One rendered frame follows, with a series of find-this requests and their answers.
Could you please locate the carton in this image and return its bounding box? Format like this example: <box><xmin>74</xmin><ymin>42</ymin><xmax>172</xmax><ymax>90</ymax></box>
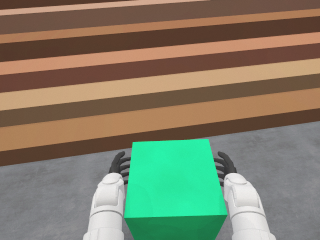
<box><xmin>124</xmin><ymin>139</ymin><xmax>228</xmax><ymax>240</ymax></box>

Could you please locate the right robot hand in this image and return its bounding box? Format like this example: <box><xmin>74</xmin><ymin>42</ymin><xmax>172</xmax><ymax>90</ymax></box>
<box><xmin>213</xmin><ymin>151</ymin><xmax>237</xmax><ymax>187</ymax></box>

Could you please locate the left robot hand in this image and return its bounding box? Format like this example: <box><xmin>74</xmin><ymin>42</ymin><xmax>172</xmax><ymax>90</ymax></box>
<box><xmin>108</xmin><ymin>151</ymin><xmax>131</xmax><ymax>185</ymax></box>

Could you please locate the robot right forearm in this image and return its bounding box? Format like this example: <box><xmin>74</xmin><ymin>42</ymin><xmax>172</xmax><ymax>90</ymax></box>
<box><xmin>223</xmin><ymin>173</ymin><xmax>276</xmax><ymax>240</ymax></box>

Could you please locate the robot left forearm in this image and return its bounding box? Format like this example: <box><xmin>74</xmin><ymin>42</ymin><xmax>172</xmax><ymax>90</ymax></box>
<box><xmin>83</xmin><ymin>173</ymin><xmax>125</xmax><ymax>240</ymax></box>

